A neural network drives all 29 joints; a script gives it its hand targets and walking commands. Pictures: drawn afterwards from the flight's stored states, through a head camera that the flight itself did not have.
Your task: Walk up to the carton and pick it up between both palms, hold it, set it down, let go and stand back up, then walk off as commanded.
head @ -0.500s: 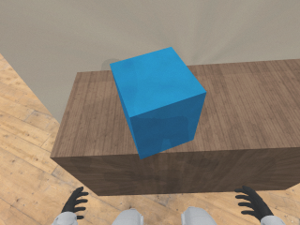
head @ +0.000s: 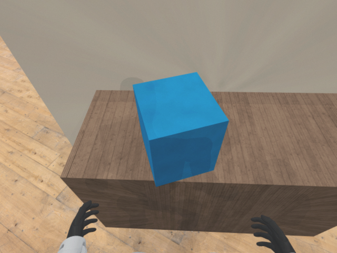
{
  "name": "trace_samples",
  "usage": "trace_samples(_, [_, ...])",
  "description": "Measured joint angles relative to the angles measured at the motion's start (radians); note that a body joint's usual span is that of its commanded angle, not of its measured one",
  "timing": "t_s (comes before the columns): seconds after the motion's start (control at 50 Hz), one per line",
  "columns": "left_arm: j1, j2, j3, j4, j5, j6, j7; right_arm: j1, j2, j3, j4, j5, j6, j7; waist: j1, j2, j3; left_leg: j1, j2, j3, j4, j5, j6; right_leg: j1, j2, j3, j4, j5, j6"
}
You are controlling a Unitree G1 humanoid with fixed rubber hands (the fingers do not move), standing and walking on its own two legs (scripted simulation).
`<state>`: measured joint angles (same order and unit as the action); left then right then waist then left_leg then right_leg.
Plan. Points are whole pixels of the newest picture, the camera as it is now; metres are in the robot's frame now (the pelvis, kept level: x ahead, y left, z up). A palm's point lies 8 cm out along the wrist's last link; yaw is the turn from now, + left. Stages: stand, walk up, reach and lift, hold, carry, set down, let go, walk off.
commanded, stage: reach and lift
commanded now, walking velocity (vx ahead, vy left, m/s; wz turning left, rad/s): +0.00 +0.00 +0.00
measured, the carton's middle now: (176, 130) +0.46 +0.03 -0.03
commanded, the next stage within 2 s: none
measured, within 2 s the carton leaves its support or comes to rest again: neither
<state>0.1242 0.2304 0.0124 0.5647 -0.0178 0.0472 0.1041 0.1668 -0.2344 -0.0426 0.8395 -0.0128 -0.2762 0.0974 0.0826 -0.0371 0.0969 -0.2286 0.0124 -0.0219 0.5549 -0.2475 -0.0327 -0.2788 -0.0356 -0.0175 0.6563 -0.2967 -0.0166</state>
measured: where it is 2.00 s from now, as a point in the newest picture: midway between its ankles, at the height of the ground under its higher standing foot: outside the picture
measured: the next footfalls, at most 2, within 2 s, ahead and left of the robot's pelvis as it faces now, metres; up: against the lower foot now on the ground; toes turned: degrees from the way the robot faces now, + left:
none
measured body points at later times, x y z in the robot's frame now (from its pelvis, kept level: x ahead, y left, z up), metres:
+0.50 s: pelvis +0.02 +0.01 +0.01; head +0.02 +0.01 +0.45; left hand +0.20 +0.23 -0.06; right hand +0.21 -0.21 -0.07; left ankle +0.04 +0.16 -0.73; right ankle +0.04 -0.10 -0.73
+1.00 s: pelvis +0.03 +0.00 +0.01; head +0.03 +0.01 +0.46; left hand +0.21 +0.22 -0.04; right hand +0.23 -0.22 -0.05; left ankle +0.04 +0.16 -0.73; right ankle +0.04 -0.10 -0.73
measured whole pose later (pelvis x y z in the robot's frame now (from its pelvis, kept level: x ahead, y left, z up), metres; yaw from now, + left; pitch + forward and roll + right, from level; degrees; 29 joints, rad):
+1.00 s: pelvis +0.03 +0.00 +0.01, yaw +0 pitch -2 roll +2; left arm 0.17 0.05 0.01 0.53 -0.08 -0.28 0.26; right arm 0.16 -0.27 -0.01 0.82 0.18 -0.51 0.21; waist 0.09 -0.03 0.03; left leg -0.22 0.03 -0.02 0.52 -0.26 -0.05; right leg -0.26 -0.02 -0.02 0.60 -0.30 -0.02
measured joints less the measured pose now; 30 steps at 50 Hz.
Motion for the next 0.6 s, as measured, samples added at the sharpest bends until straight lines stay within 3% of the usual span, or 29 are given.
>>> trace_samples(0.28, [0.004, -0.082, 0.0, 0.0, -0.043, -0.1, 0.064, 0.007, 0.011, 0.0, -0.031, 0.006, -0.062, 0.055, 0.012, 0.0, -0.031, 0.001, 0.0, 0.0, -0.01, -0.004, -0.007, 0.011, 0.0, 0.0, -0.031, 0.005, 0.0])
trace_samples(0.6, [0.041, -0.163, 0.0, -0.026, -0.044, -0.246, 0.116, 0.008, -0.002, 0.0, -0.022, 0.122, -0.182, 0.098, 0.012, 0.001, -0.051, 0.008, 0.005, 0.001, -0.039, -0.006, -0.013, 0.017, 0.005, 0.0, -0.058, 0.002, 0.002])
